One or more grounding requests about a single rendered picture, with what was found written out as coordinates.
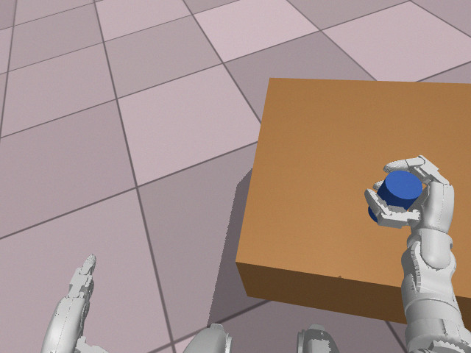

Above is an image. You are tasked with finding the left robot hand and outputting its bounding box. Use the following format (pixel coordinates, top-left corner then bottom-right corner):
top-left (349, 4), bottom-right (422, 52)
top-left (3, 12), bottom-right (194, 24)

top-left (40, 254), bottom-right (109, 353)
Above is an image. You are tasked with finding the right robot arm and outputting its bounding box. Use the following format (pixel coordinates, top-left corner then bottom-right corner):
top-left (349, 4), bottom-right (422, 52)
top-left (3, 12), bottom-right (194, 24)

top-left (401, 228), bottom-right (471, 353)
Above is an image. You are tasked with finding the can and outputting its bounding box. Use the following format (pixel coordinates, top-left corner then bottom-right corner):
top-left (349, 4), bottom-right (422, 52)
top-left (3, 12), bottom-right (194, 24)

top-left (368, 171), bottom-right (422, 222)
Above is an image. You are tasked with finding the right robot hand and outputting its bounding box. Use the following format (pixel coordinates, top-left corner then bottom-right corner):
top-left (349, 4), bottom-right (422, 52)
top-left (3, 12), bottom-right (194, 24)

top-left (364, 155), bottom-right (455, 234)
